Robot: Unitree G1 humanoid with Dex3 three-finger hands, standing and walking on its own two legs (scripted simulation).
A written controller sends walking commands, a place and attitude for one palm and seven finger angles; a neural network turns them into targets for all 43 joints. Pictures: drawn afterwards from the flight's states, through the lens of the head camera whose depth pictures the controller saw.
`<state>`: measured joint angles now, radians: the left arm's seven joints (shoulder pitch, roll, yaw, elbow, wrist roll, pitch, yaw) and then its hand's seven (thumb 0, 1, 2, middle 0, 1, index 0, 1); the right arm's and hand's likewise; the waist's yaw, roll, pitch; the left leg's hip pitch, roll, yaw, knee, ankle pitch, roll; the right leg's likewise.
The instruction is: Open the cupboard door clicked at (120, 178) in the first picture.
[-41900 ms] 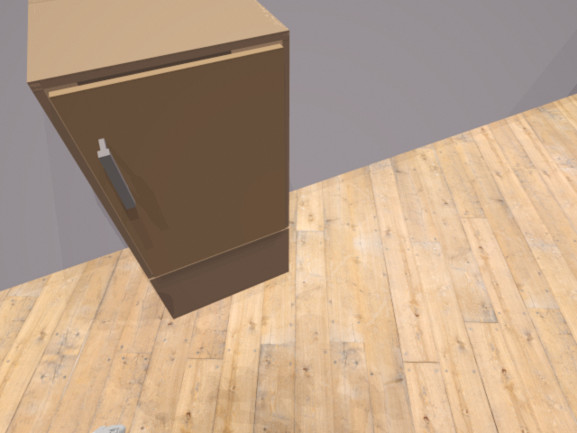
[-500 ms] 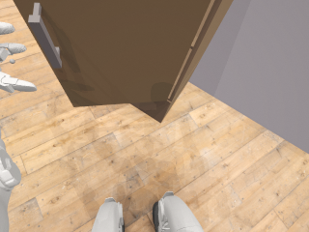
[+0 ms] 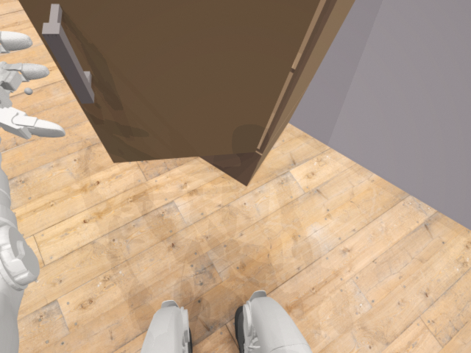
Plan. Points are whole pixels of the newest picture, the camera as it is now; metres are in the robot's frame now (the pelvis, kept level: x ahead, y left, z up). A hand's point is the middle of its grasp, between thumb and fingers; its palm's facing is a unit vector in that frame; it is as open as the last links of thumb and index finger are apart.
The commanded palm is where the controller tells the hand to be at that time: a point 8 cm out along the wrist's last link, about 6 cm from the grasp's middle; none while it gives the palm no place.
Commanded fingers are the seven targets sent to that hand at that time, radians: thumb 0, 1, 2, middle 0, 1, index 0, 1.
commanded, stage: slide the fingers in behind the handle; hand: left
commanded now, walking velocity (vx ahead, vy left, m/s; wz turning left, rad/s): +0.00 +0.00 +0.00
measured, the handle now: (73, 58) +0.57 +0.22 +0.06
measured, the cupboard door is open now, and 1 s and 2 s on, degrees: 41 41 41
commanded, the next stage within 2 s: close the thumb around the handle in 1.54 s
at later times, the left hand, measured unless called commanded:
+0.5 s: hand (54, 92) +0.50 +0.24 +0.06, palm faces +0.07 -1.00 -0.02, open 14.0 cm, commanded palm +0.48 +0.28 +0.06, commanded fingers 0.00 -0.50 0.30 -0.30 -1.20 -0.30 -1.20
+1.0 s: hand (83, 91) +0.51 +0.20 +0.06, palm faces +0.07 -1.00 -0.01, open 14.0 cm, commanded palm +0.49 +0.25 +0.06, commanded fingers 0.00 -0.50 0.30 -0.30 -1.20 -0.30 -1.20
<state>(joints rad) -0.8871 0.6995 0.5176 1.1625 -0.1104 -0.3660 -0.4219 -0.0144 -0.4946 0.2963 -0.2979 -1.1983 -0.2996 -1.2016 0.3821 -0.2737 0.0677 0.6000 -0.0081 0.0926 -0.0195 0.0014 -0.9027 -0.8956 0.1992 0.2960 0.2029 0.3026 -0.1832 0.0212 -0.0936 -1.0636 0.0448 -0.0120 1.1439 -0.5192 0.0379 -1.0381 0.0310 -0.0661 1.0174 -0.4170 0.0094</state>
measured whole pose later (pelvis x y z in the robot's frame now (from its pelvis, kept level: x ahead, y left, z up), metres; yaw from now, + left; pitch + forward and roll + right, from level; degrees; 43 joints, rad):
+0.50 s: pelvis +0.00 -0.01 +0.00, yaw +0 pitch +24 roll -4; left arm -0.87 0.62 0.49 1.15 -0.10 -0.40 -0.34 -0.01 -0.49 0.30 -0.30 -1.20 -0.30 -1.20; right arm 0.38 -0.27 0.06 0.60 -0.01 0.08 -0.01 0.00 -0.90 -0.90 0.20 0.30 0.20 0.30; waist -0.18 0.02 -0.10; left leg -1.04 0.05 -0.01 1.13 -0.52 0.03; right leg -1.02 0.03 -0.06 1.02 -0.42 0.00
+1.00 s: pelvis +0.01 -0.01 +0.00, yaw +0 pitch +24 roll -4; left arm -0.86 0.53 0.45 1.15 -0.08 -0.41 -0.24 -0.01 -0.49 0.30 -0.30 -1.20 -0.30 -1.20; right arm 0.38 -0.26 0.05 0.60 -0.02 0.08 0.00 0.00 -0.90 -0.90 0.20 0.30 0.20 0.30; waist -0.18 0.03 -0.11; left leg -1.02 0.04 0.00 1.12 -0.52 0.03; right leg -1.01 0.03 -0.05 1.03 -0.43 0.00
